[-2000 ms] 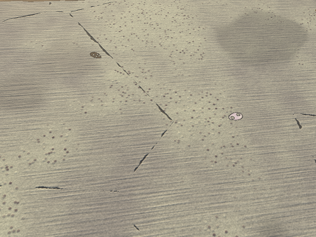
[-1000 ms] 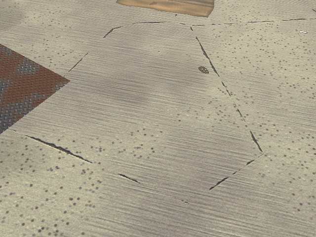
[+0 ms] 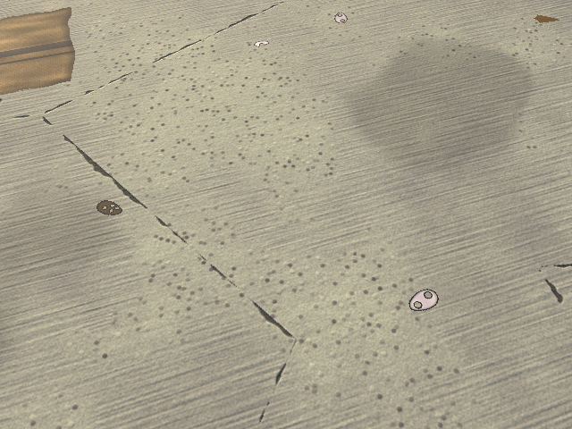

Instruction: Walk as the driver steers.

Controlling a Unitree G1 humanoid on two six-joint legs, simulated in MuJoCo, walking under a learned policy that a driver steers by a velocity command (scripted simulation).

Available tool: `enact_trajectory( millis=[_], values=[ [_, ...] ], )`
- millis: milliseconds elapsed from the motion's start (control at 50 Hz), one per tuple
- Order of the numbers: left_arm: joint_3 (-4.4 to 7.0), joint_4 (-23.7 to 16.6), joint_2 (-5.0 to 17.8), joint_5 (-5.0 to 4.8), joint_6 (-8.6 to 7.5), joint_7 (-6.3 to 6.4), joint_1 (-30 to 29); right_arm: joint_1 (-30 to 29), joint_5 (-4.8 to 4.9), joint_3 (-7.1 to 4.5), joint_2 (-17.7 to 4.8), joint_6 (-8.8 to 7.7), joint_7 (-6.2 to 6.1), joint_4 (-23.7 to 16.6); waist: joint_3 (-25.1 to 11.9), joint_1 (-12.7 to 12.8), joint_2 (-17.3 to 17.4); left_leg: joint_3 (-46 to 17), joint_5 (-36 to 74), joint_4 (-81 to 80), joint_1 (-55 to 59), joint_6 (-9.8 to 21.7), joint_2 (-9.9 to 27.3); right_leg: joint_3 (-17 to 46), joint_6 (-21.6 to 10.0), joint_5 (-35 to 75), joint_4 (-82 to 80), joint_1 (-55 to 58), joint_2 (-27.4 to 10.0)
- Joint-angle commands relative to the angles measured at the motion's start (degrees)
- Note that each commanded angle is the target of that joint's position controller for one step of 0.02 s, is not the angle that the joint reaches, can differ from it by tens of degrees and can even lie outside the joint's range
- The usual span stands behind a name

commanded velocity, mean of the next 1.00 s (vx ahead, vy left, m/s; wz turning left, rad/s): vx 0.50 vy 0.00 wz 0.44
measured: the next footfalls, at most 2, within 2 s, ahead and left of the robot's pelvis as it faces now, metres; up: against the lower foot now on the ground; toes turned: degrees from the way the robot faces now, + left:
right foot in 0.24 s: +0.31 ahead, -0.15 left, +0.00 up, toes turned +7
left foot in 0.76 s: +0.52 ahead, +0.17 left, +0.00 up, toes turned +26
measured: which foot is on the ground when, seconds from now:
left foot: down 0.00-0.24, up 0.26-0.74, down 0.76-1.00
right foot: up 0.00-0.22, down 0.24-0.76, up 0.78-1.00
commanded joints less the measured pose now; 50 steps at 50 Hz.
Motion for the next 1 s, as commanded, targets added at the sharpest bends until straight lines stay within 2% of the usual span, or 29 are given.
enact_trajectory(
  millis=[20, 80, 140, 180, 220, 240, 260, 280, 300, 320, 340, 360, 380, 440, 520, 600, 660, 700, 720, 740, 760, 780, 800, 820, 840, 860, 900, 940, 1000],
  values=[
    [-0.35, -4.81, 1.29, 1.29, -1.10, -0.36, -0.17, -2.72, 1.00, -1.56, -8.21, -0.95, -0.38, -3.34, -0.75, 1.98, 6.27, -15.97, 6.39, -12.96, -0.25, 13.08, 16.04, 0.52, 1.32, 3.84, -10.13, -3.36, -3.88],
    [-0.93, -6.28, 1.40, 1.09, -2.12, -1.16, -6.50, -1.20, 1.51, -2.18, -10.31, -0.10, -0.85, -2.93, -0.15, 0.01, 5.78, -11.63, 7.01, -12.59, -3.27, 10.84, 12.97, -1.16, 2.56, 16.02, -23.51, 2.40, -1.26],
    [-0.36, -7.85, 3.43, 0.39, -2.57, -1.61, -10.61, 2.86, 2.18, -2.41, -11.38, 0.66, -1.04, -1.74, -0.82, -1.06, 6.05, -13.49, 4.91, -9.87, -0.67, 8.77, 14.26, -0.46, 2.99, 20.98, -29.94, 5.61, 0.52],
    [0.40, -8.19, 5.04, 0.14, -2.90, -1.65, -10.63, 3.99, 2.15, -2.39, -11.57, 1.29, -1.24, -1.36, -1.39, -0.06, 6.63, -15.70, 1.68, -6.76, 1.18, 7.03, 15.24, -0.18, 2.20, 19.57, -33.14, 8.96, 1.03],
    [1.81, -6.52, 7.05, 0.11, -3.02, -1.21, -4.37, 4.51, 1.53, -1.75, -10.04, 1.83, -1.40, -1.25, -4.01, 3.74, 6.71, -14.91, 3.61, 0.96, -0.34, 4.55, 12.98, -1.31, 0.33, 16.05, -35.72, 19.34, 1.58],
    [3.02, -5.55, 9.84, 0.68, -3.12, -0.67, 2.85, 4.38, 0.86, -0.66, -7.08, 1.76, -1.27, -1.88, -8.76, 7.46, 4.47, -12.25, 1.58, 13.06, -4.71, 2.30, 9.24, 2.55, -2.08, 14.34, -36.09, 29.72, -3.27],
    [4.30, -5.15, 15.19, 2.05, -2.55, -0.18, 9.71, 8.28, 0.35, 1.06, -1.50, 1.23, -1.35, -3.85, -17.87, 8.01, -8.94, -5.72, -15.18, 33.72, -20.09, -1.57, 2.54, 20.89, -8.15, 7.68, -38.09, 47.47, -17.43],
    [4.09, -3.96, 14.09, 2.00, -2.12, -0.74, 11.79, 10.34, 2.09, 0.86, -3.16, 0.84, -1.58, -4.63, -20.28, 7.35, -16.43, -7.90, -25.61, 46.58, -29.40, -2.11, 1.95, 38.72, -12.62, -4.02, -45.70, 48.17, -22.04],
    [2.90, -4.30, 9.77, 1.39, -2.21, -0.98, 8.59, 7.96, 3.01, -0.60, -8.12, 1.11, -1.73, -4.24, -13.13, 7.03, -9.48, -10.12, -21.12, 51.99, -32.74, -1.87, 4.96, 33.51, -11.01, -7.62, -47.11, 42.69, -19.94],
    [2.12, -4.53, 7.19, 1.17, -2.25, -1.07, 5.42, 4.64, 2.74, -0.91, -8.74, 1.48, -1.77, -4.78, -8.65, 6.17, -6.55, -8.92, -16.34, 52.19, -32.85, -1.72, 6.94, 25.08, -9.57, -3.16, -47.34, 37.09, -17.77],
    [1.51, -4.47, 5.12, 1.37, -2.36, -1.22, 2.15, 3.26, 2.13, -1.02, -8.19, 1.92, -1.80, -4.83, -5.83, 4.67, -4.53, -8.52, -12.49, 50.22, -31.00, -2.01, 8.57, 18.81, -8.88, 3.16, -48.63, 31.91, -15.19],
    [1.24, -4.25, 3.82, 1.63, -2.56, -1.22, 0.09, 2.75, 1.78, -1.27, -7.55, 2.51, -1.65, -4.98, -3.97, 3.28, -5.25, -8.63, -9.88, 48.06, -29.05, -2.20, 9.99, 13.97, -8.43, 7.98, -50.17, 28.25, -13.46],
    [1.38, -3.95, 3.76, 1.80, -2.85, -1.13, -0.96, 2.70, 1.84, -1.21, -6.60, 3.11, -1.38, -5.18, -3.10, 2.42, -5.51, -8.24, -8.09, 47.11, -26.73, -2.43, 10.74, 10.37, -8.20, 11.26, -51.72, 25.58, -12.50],
    [2.20, -2.54, 4.86, 1.54, -3.79, -0.76, -0.74, 0.46, 1.53, -0.85, -4.35, 4.27, -0.99, -6.67, -1.83, 1.73, -2.55, -7.94, -3.94, 43.69, -27.35, -3.23, 11.14, 3.48, -9.39, 20.29, -54.23, 24.39, -12.66],
    [3.01, -0.95, 6.85, 1.39, -3.42, -0.12, 0.29, -5.02, 1.33, -0.16, -3.06, 4.16, 0.08, -9.01, -0.25, 2.95, -0.81, -6.46, 5.53, 30.70, -27.74, -3.42, 10.83, -4.49, -9.09, 23.88, -55.56, 26.09, -11.88],
    [3.74, 0.61, 9.01, 0.65, -2.48, 0.28, 3.08, -12.65, 1.25, 0.44, -2.64, 3.88, 1.52, -11.89, 2.19, 5.51, 0.25, -2.39, 9.40, 20.82, -26.01, -1.94, 9.71, -9.92, -7.97, 24.92, -55.43, 28.62, -12.38],
    [4.26, 1.77, 10.31, -0.25, -1.40, 0.28, 4.78, -15.78, 1.35, 0.17, -3.68, 3.97, 2.32, -14.04, 2.79, 5.51, -0.18, -0.07, 5.07, 17.18, -25.61, 0.37, 8.34, -12.32, -6.65, 31.91, -52.07, 33.61, -13.63],
    [4.76, 1.70, 12.10, -0.64, -0.59, 0.59, 4.48, -13.81, 1.18, -0.78, -5.53, 4.26, 2.48, -14.51, -0.22, 3.15, -2.12, 3.19, -0.54, 16.61, -19.59, 2.72, 4.77, -14.32, -5.46, 50.78, -44.73, 35.62, -13.54],
    [4.96, 1.55, 12.86, -0.86, -0.09, 0.78, 4.18, -9.23, 1.21, -1.80, -7.29, 4.49, 2.33, -13.70, -3.34, 0.23, -2.74, 4.65, -2.75, 16.24, -13.17, 4.20, 2.34, -15.30, -4.79, 59.03, -37.27, 35.37, -12.99],
    [4.73, 1.22, 12.55, -1.13, 0.24, 0.97, 3.43, -0.61, 1.39, -3.46, -9.90, 4.71, 1.79, -11.52, -7.92, -4.77, -1.83, 5.06, 0.20, 12.72, -0.59, 6.28, -0.11, -16.92, -3.15, 59.44, -25.89, 31.01, -11.17],
    [3.80, 0.33, 10.44, 0.04, -0.09, 1.20, 4.24, 8.85, 1.55, -5.42, -14.19, 5.42, 0.58, -9.09, -12.87, -8.76, 2.67, -3.75, 1.39, 11.72, 17.15, 9.10, 3.98, -16.77, -0.50, 43.01, -9.10, 17.24, -8.88],
    [1.09, -3.23, 1.76, 2.26, -1.47, 0.46, 9.46, 6.22, 1.84, -6.02, -20.59, 4.98, 0.08, -9.68, -16.86, -0.77, 17.93, -36.80, -7.77, 6.68, 34.00, 19.40, 19.00, -11.89, 3.14, -11.75, 11.05, -8.59, 2.90],
    [1.40, -3.97, 6.07, 0.37, -3.63, -0.28, 3.96, 7.86, 1.41, -4.65, -16.46, 3.96, 0.43, -11.65, -24.06, -5.20, 11.13, -50.28, -15.51, -1.96, 36.29, 21.61, 23.04, 1.65, 2.47, -14.41, 17.00, -14.40, 3.92],
    [2.14, -5.86, 8.78, -1.73, -4.60, -0.65, -1.63, 6.18, 1.00, -3.69, -13.14, 3.06, 0.69, -10.62, -15.51, -5.74, 8.01, -41.99, -11.58, -3.69, 30.88, 18.62, 21.57, 1.95, 1.45, -8.36, 15.64, -18.74, 1.44],
    [1.82, -5.91, 8.12, -1.15, -5.16, -0.35, -2.16, 3.12, 1.25, -3.20, -11.68, 2.61, 0.67, -10.59, -10.23, -3.13, 4.51, -34.85, -5.84, -3.56, 22.51, 16.70, 18.96, 1.59, 0.85, -3.24, 10.71, -16.88, -0.95],
    [2.05, -5.18, 8.15, 0.50, -5.21, 0.09, -1.81, -0.73, 1.11, -2.68, -9.96, 2.53, 0.52, -11.12, -7.28, -0.64, 3.08, -29.53, 0.79, -3.72, 14.91, 15.19, 16.68, 1.60, 1.28, -0.30, 5.88, -13.06, -2.66],
    [2.50, -4.83, 8.40, 1.48, -3.98, 0.02, 0.08, -3.87, 0.12, -2.10, -8.49, 2.38, 0.10, -12.30, -6.04, 2.36, 4.81, -25.00, 9.29, -5.92, 6.59, 14.87, 14.30, 1.88, 2.34, 2.79, 1.56, -6.53, -3.86],
    [2.07, -4.95, 6.56, 1.91, -2.89, 0.02, -0.14, -3.21, 0.46, -2.30, -9.20, 2.09, -0.50, -11.40, -5.12, 2.79, 4.36, -21.39, 15.03, -6.83, 2.09, 15.25, 13.22, 0.50, 4.07, 4.64, -2.84, -5.04, -3.41],
    [1.10, -6.88, 4.19, 2.01, -2.47, 0.00, -6.47, -0.82, 0.89, -2.71, -10.70, 2.32, -1.64, -9.87, -2.91, 0.88, 4.79, -17.14, 14.29, -6.93, -1.42, 13.07, 10.09, -0.44, 5.67, 15.14, -14.76, -4.79, -1.61]
  ],
)
Keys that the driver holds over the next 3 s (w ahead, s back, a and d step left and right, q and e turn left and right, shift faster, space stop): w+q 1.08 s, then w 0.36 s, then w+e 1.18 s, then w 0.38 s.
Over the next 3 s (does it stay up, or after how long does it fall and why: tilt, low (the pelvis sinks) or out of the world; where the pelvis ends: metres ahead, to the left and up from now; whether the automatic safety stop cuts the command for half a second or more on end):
stays up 1.50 0.52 0.01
